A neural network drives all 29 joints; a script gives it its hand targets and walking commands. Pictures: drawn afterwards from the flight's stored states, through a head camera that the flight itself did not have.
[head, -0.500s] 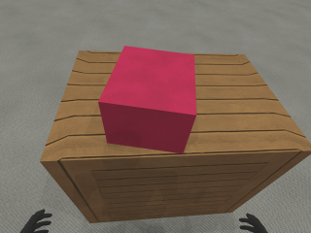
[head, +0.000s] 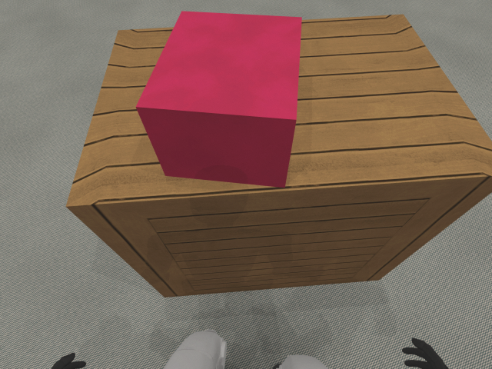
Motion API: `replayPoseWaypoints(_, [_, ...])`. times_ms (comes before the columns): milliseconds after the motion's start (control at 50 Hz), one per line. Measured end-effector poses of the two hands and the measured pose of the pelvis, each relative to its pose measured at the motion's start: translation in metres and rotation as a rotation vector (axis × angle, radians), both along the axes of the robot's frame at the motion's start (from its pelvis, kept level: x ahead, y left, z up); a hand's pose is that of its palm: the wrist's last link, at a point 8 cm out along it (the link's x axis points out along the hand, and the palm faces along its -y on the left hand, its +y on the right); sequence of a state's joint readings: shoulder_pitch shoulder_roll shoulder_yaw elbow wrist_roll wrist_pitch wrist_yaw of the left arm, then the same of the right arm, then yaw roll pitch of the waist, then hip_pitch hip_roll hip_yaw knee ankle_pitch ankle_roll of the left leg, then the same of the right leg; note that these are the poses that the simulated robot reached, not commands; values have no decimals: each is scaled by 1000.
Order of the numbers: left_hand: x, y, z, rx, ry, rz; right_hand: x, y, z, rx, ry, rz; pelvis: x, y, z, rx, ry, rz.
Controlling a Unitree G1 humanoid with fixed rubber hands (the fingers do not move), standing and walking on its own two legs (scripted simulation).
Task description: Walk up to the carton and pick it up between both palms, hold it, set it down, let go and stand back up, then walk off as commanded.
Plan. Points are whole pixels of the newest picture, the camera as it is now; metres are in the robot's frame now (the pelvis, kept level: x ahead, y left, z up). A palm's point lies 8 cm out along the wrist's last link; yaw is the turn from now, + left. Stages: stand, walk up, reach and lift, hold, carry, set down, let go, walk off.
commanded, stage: walk off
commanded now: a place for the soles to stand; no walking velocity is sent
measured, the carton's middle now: (232, 97) +0.57 +0.04 +0.07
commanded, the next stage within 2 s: none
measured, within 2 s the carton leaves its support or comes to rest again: neither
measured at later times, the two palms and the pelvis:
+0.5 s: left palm out of the picture +0.00 +0.40 -0.11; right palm out of the picture +0.01 -0.23 -0.09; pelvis -0.10 +0.07 +0.00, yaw +2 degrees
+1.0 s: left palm out of the picture -0.12 +0.40 -0.14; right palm out of the picture -0.05 -0.23 -0.10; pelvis -0.19 +0.08 -0.03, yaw +5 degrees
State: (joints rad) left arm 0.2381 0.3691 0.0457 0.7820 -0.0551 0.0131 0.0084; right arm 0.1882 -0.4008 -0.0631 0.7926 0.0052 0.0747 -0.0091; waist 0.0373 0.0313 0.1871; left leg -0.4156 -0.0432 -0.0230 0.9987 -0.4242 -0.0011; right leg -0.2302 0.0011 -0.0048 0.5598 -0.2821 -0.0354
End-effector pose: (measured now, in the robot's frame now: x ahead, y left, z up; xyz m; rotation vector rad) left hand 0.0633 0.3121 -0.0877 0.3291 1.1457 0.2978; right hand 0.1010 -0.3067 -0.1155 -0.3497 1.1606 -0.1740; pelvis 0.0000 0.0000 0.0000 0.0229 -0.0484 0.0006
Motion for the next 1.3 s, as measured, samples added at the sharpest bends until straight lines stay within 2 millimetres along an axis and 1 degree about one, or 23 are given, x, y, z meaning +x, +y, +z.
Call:
replayPoseWaypoints(80, [-6, 13, 4, 22, -25, 4, -5, 4, 4, -4, -29, 4, -11, 4, -1, -5, 2, 2])
replayPoseWaypoints(160, [-11, 28, 2, 27, -47, 2, -15, 14, 8, -17, -46, 18, -27, 14, -3, -19, 12, 4])
replayPoseWaypoints(240, [-21, 47, -8, 17, -51, -13, -35, 28, 9, -42, -39, 24, -46, 31, -7, -43, 15, 5])
replayPoseWaypoints(300, [-29, 63, -21, 2, -49, -27, -56, 42, 8, -61, -35, 15, -62, 47, -14, -56, 2, 9])
replayPoseWaypoints(360, [-38, 69, -24, -28, -54, -26, -79, 55, 14, -68, -13, 0, -74, 59, -10, -66, -20, 17])
replayPoseWaypoints(400, [-44, 72, -24, -38, -58, -27, -85, 60, 19, -76, -21, -3, -80, 65, -8, -73, -23, 17])
replayPoseWaypoints(480, [-58, 84, -20, -35, -66, -16, -89, 69, 27, -80, -57, 9, -93, 73, -5, -76, -8, 21])
replayPoseWaypoints(540, [-76, 94, -16, -16, -56, 7, -94, 76, 24, -74, -69, 24, -105, 77, -5, -64, -1, 33])
replayPoseWaypoints(580, [-94, 100, -14, 3, -41, 26, -97, 80, 20, -65, -73, 36, -114, 78, -7, -52, 2, 43])
replayPoseWaypoints(640, [-129, 111, -13, 41, -8, 65, -99, 84, 9, -53, -87, 65, -130, 77, -13, -35, 8, 59])
replayPoseWaypoints(700, [-171, 123, -21, 83, 10, 124, -95, 88, -8, -46, -109, 123, -148, 73, -31, -27, 0, 82])
replayPoseWaypoints(740, [-194, 122, -29, 77, 7, 161, -98, 92, -13, -47, -111, 144, -159, 72, -36, -38, -37, 80])
replayPoseWaypoints(760, [-201, 120, -32, 67, 1, 173, -101, 93, -12, -48, -115, 146, -162, 72, -36, -39, -48, 79])
replayPoseWaypoints(800, [-204, 112, -37, 35, -25, 183, -103, 96, -7, -53, -133, 141, -166, 74, -35, -36, -44, 83])
replayPoseWaypoints(880, [-191, 98, -48, -32, -70, 151, -110, 97, 5, -73, -186, 136, -175, 81, -35, -36, -12, 96])
replayPoseWaypoints(920, [-185, 94, -55, -53, -76, 117, -120, 96, 7, -88, -206, 124, -181, 84, -37, -22, -16, 98])
replayPoseWaypoints(960, [-183, 88, -55, -70, -78, 97, -136, 91, 11, -103, -190, 99, -185, 81, -33, -11, -36, 96])
replayPoseWaypoints(1020, [-184, 84, -52, -73, -84, 83, -156, 76, 16, -139, -159, 71, -189, 75, -29, -8, -41, 91])
replayPoseWaypoints(1080, [-188, 83, -49, -51, -79, 74, -166, 60, 16, -154, -150, 61, -194, 64, -29, -3, -48, 84])
replayPoseWaypoints(1140, [-190, 80, -44, -13, -75, 70, -171, 42, 12, -152, -146, 56, -197, 47, -32, 15, -53, 79])
replayPoseWaypoints(1200, [-188, 70, -37, 24, -74, 66, -171, 21, 5, -139, -151, 53, -197, 26, -35, 34, -45, 73])
replayPoseWaypoints(1260, [-185, 50, -32, 54, -66, 57, -168, -6, -5, -122, -158, 54, -196, -1, -40, 55, -21, 63])
replayPoseWaypoints(1300, [-186, 32, -32, 65, -60, 56, -166, -27, -13, -117, -150, 59, -197, -20, -44, 58, -21, 62])
